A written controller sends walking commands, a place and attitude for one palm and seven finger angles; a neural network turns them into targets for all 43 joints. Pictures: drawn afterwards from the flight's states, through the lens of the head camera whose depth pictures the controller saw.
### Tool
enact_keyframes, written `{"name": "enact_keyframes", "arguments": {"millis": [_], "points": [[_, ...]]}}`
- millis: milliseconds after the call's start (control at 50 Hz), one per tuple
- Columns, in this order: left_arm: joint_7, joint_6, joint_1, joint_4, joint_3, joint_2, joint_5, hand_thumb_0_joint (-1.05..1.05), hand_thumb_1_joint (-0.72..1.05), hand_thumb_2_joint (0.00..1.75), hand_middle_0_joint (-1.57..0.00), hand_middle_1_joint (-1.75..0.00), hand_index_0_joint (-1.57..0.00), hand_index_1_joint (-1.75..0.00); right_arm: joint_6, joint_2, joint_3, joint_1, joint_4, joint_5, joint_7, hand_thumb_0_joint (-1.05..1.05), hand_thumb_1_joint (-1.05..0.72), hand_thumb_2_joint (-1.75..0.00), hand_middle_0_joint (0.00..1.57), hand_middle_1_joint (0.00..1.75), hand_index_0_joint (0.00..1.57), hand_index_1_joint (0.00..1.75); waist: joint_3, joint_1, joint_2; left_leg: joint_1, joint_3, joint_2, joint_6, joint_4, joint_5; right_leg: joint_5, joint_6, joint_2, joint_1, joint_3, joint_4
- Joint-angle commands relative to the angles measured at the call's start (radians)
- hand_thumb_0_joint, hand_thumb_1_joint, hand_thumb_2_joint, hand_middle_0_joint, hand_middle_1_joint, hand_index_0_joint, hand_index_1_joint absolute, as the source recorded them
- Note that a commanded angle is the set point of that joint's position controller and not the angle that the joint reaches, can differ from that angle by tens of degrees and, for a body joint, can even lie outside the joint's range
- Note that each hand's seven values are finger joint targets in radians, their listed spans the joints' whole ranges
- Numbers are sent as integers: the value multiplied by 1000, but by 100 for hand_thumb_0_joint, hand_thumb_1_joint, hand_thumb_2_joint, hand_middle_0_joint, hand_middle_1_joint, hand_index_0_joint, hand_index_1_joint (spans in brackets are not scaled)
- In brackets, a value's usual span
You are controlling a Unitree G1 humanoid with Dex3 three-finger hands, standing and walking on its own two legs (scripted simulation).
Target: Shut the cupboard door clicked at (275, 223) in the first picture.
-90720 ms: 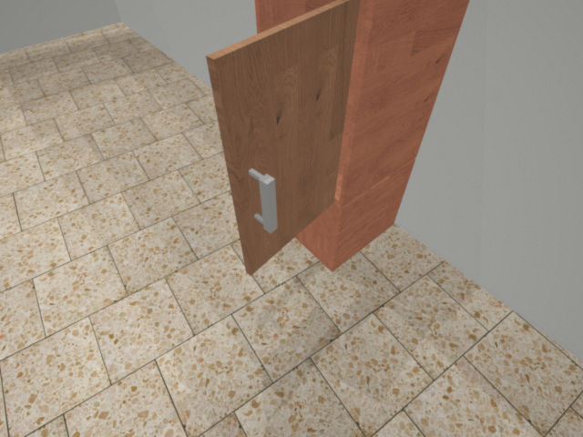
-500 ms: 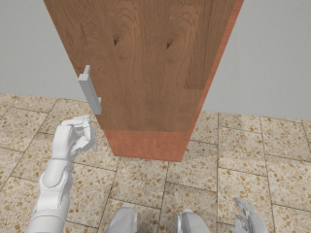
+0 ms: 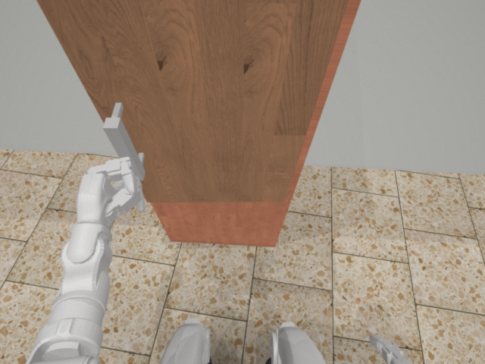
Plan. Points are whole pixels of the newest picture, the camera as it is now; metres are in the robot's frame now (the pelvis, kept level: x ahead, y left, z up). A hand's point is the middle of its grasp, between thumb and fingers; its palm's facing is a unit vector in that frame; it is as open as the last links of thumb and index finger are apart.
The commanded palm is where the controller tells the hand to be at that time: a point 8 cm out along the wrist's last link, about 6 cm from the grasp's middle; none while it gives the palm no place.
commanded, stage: bring the fist close to the handle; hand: left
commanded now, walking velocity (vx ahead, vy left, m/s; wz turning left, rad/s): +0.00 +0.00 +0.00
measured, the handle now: (129, 143) +0.48 +0.21 +0.03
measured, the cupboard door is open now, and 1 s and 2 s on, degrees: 4 0 0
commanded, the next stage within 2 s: push the door shut along its arc in 0.14 s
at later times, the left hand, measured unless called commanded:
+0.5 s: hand (138, 180) +0.40 +0.18 +0.04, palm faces -0.04 -1.00 -0.03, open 3.1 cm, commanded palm +0.39 +0.23 +0.04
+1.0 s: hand (141, 165) +0.43 +0.18 +0.04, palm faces -0.15 -0.99 -0.05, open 3.3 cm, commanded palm +0.46 +0.20 +0.04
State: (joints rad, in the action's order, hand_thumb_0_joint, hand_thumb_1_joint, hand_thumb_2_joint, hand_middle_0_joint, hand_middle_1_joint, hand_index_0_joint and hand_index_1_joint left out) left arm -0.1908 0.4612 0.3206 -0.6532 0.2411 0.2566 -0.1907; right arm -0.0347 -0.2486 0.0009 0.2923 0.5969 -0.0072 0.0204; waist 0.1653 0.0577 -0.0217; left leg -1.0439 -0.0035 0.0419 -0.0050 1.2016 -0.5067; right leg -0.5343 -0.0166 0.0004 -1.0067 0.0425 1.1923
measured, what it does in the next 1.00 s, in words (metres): stands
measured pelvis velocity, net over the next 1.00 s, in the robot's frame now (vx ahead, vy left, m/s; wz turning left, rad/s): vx -0.02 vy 0.01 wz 0.02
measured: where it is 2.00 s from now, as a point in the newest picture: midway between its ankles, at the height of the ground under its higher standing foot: outside the picture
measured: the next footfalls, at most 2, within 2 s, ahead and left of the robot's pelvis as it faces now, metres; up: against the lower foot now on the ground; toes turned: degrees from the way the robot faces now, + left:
none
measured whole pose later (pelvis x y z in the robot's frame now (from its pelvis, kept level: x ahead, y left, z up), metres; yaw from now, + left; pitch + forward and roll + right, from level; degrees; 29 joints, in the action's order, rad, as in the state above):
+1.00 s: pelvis -0.02 +0.01 -0.02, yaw +1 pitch +23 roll -3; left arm -0.38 0.48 0.77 -1.08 0.23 0.41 -0.17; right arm -0.04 -0.27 -0.01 0.32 0.68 -0.01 0.03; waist 0.15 0.09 -0.03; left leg -1.20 0.04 0.03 0.00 1.29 -0.49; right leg -0.52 -0.02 -0.01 -1.13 0.09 1.25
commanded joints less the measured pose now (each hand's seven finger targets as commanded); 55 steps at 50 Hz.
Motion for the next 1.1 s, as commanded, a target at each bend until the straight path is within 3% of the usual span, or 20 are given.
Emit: {"name": "enact_keyframes", "arguments": {"millis": [0,80,140,220,300,340,420,460,520,560,620,660,680,720,760,820,920,960,1040,1080], "points": [[-8,95,281,211,38,163,-16,0,90,90,-130,-150,-130,-150,-37,-143,59,23,-107,-2,11,0,-90,-90,20,30,20,30,361,3,-5,228,11,-39,28,-135,241,314,-1,14,224,-40,-163],[-16,108,320,213,46,184,-17,0,90,90,-130,-150,-130,-150,-39,-149,60,17,-96,-1,16,0,-90,-90,20,30,20,30,378,0,-38,252,20,-38,26,-137,222,276,-5,14,196,-38,-161],[-21,98,310,212,16,152,-19,0,90,90,-130,-150,-130,-150,-39,-147,59,16,-100,-3,14,0,-90,-90,20,30,20,30,379,0,-44,267,24,-37,23,-144,232,283,-6,15,190,-29,-161],[-18,81,279,183,25,154,-19,0,90,90,-130,-150,-130,-150,-36,-147,58,11,-107,-4,12,0,-90,-90,20,30,20,30,356,-4,-13,238,22,-38,25,-148,214,270,-5,15,204,-31,-169],[-25,88,437,154,31,203,2,0,90,90,-130,-150,-130,-150,-31,-152,51,16,-91,-4,21,0,-90,-90,20,30,20,30,332,28,-7,225,32,-36,28,-135,181,235,-4,14,163,-33,-163],[-38,96,479,141,17,190,2,0,90,90,-130,-150,-130,-150,-35,-151,52,16,-86,-5,21,0,-90,-90,20,30,20,30,356,29,-45,261,37,-35,24,-131,189,233,-9,16,141,-31,-160],[-69,87,539,45,45,231,-4,0,90,90,-130,-150,-130,-150,-35,-156,48,30,-70,-5,24,0,-90,-90,20,30,20,30,370,37,-17,230,39,-35,27,-111,199,249,-7,16,149,-37,-152],[-90,80,546,23,52,252,0,0,90,90,-130,-150,-130,-150,-33,-160,48,41,-78,-7,24,0,-90,-90,20,30,20,30,391,26,-66,242,40,-37,26,-110,223,263,-14,18,145,-36,-140],[-114,57,595,-45,43,249,1,0,90,90,-130,-150,-130,-150,-24,-164,48,55,-67,-9,19,0,-90,-90,20,30,20,30,379,43,-45,236,46,-32,25,-104,225,264,-12,17,122,-32,-141],[-123,61,634,-24,43,251,-4,0,90,90,-130,-150,-130,-150,-25,-166,52,67,-74,-9,17,0,-90,-90,20,30,20,30,421,45,-49,251,49,-34,30,-96,251,283,-14,20,128,-31,-130],[-139,59,702,-75,25,247,1,0,90,90,-130,-150,-130,-150,-19,-169,53,81,-54,-11,14,0,-90,-90,20,30,20,30,392,70,-37,238,52,-31,31,-92,222,254,-10,18,96,-31,-138],[-148,71,747,-70,31,268,7,0,90,90,-130,-150,-130,-150,-20,-174,54,93,-51,-9,15,0,-90,-90,20,30,20,30,414,76,-49,247,58,-32,34,-86,226,247,-14,21,82,-29,-130],[-153,71,746,-95,20,258,14,0,90,90,-130,-150,-130,-150,-18,-173,55,92,-45,-10,13,0,-90,-90,20,30,20,30,421,71,-69,264,60,-30,29,-89,231,244,-15,19,69,-27,-128],[-163,69,789,-115,-13,227,17,0,90,90,-130,-150,-130,-150,-16,-176,59,102,-33,-10,11,0,-90,-90,20,30,20,30,418,91,-75,293,70,-26,29,-87,228,226,-16,21,21,-18,-130],[-165,74,841,-115,9,262,11,0,90,90,-130,-150,-130,-150,-17,-181,57,116,-30,-8,13,0,-90,-90,20,30,20,30,431,95,-77,286,74,-30,34,-81,238,229,-19,25,29,-20,-126],[-175,67,913,-169,4,280,23,0,90,90,-130,-150,-130,-150,-13,-187,56,121,-10,-11,15,0,-90,-90,20,30,20,30,399,121,-47,249,78,-26,36,-80,164,168,-13,24,0,-22,-139],[-190,60,1043,-200,-51,253,33,0,90,90,-130,-150,-130,-150,-26,-192,52,132,12,-10,21,0,-90,-90,20,30,20,30,396,153,-100,263,94,-29,37,-76,105,115,-19,25,-80,-16,-135],[-190,58,1123,-193,-82,235,34,0,90,90,-130,-150,-130,-150,-37,-194,47,139,16,-9,26,0,-90,-90,20,30,20,30,380,181,-115,261,101,-31,42,-70,68,93,-21,27,-122,-13,-132],[-187,37,1180,-248,-99,253,49,0,90,90,-130,-150,-130,-150,-54,-205,39,133,28,-12,34,0,-90,-90,20,30,20,30,361,198,-112,219,111,-29,41,-74,-44,26,-22,27,-159,-18,-133],[-187,32,1221,-235,-118,237,50,0,90,90,-130,-150,-130,-150,-69,-209,35,130,32,-12,38,0,-90,-90,20,30,20,30,379,206,-153,234,121,-27,39,-78,-81,13,-23,25,-194,-13,-121]]}}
